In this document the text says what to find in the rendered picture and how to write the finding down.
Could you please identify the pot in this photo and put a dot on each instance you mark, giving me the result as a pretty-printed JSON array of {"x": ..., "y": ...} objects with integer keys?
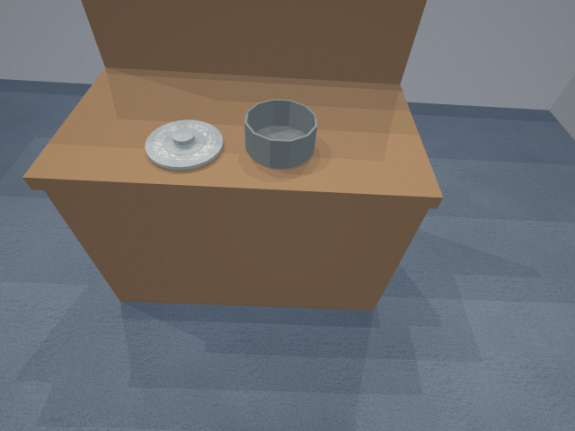
[{"x": 280, "y": 133}]

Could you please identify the lid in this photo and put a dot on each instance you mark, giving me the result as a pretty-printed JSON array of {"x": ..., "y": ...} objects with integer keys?
[{"x": 161, "y": 149}]

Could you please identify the table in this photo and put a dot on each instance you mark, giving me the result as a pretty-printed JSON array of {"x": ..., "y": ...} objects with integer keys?
[{"x": 326, "y": 234}]

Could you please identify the knob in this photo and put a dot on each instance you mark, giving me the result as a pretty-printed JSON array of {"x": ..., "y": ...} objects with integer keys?
[{"x": 183, "y": 136}]

